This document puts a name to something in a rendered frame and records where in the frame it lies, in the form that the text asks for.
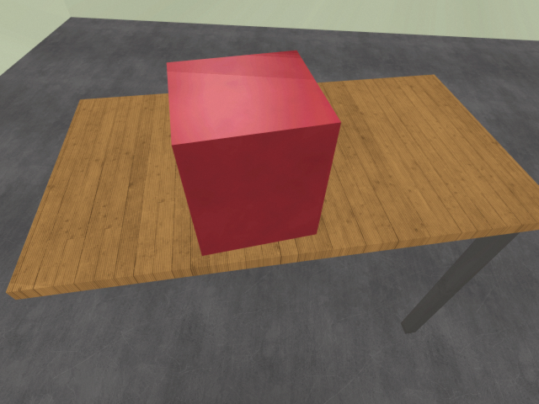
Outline table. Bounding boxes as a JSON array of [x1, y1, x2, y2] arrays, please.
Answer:
[[6, 74, 539, 334]]

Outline carton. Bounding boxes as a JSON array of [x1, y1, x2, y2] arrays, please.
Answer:
[[167, 50, 341, 256]]

